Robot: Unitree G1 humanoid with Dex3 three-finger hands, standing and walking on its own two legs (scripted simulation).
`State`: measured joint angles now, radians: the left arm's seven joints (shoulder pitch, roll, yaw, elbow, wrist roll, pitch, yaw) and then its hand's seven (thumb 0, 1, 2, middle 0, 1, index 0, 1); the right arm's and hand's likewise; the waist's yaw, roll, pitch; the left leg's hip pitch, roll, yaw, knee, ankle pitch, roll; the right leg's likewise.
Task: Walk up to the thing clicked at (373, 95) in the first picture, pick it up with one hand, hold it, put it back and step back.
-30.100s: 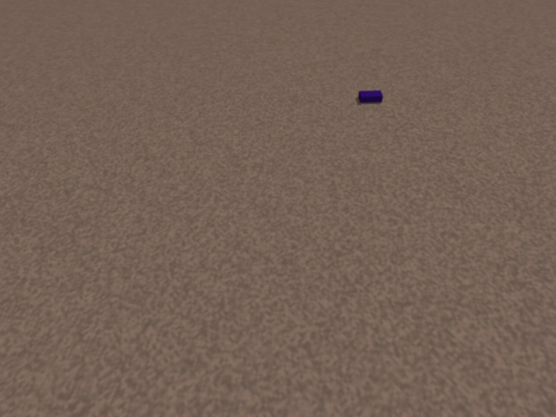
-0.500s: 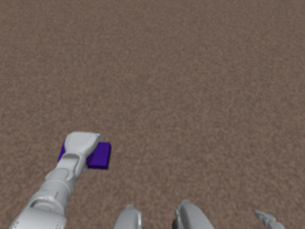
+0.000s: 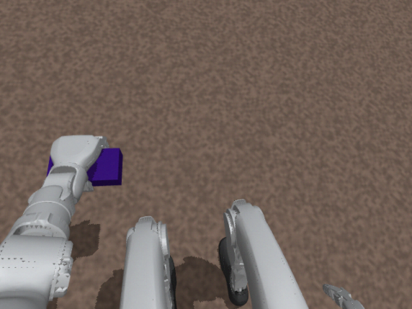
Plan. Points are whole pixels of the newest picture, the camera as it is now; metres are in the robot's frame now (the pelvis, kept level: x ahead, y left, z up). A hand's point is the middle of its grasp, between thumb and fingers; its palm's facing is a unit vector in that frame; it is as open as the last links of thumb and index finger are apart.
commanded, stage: crouch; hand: left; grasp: from above
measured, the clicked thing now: (87, 167) +0.44 +0.23 -0.18
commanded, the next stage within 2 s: lower in 0.94 s
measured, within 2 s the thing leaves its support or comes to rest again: neither
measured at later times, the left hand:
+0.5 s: hand (96, 167) +0.46 +0.23 -0.26, palm faces -0.47 +0.00 -0.88, open 10.1 cm
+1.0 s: hand (100, 167) +0.48 +0.24 -0.31, palm faces -0.47 +0.02 -0.88, open 10.2 cm
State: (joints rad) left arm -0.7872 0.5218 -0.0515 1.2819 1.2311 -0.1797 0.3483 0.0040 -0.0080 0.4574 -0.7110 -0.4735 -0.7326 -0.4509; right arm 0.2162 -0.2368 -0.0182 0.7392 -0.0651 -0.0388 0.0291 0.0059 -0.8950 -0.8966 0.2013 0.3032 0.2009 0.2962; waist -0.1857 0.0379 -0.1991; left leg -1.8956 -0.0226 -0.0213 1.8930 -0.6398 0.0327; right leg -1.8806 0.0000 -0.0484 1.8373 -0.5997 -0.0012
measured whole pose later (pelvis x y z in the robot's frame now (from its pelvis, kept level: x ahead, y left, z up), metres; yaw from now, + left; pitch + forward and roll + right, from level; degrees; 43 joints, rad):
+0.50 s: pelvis +0.01 +0.00 -0.08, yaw -2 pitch +39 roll -6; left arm -0.91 0.63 0.06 1.38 1.29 -0.22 0.41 0.00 -0.01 0.46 -0.72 -0.47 -0.74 -0.45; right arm 0.16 -0.25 -0.01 0.73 -0.13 -0.07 0.13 0.00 -0.91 -0.90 0.20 0.30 0.20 0.30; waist -0.22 0.01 -0.12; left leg -2.14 -0.01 -0.05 2.18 -0.72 0.03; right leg -2.12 0.01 -0.09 2.11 -0.66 -0.01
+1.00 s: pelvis +0.00 -0.01 -0.13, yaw -4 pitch +37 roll -7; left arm -0.99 0.74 0.09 1.51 1.33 -0.25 0.45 0.00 -0.01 0.46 -0.71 -0.47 -0.73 -0.45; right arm 0.19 -0.28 0.05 0.75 -0.15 -0.08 0.16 0.00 -0.91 -0.90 0.20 0.30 0.20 0.30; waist -0.27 0.00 -0.06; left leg -2.27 -0.01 -0.07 2.34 -0.72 0.02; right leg -2.25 0.01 -0.11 2.25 -0.65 -0.02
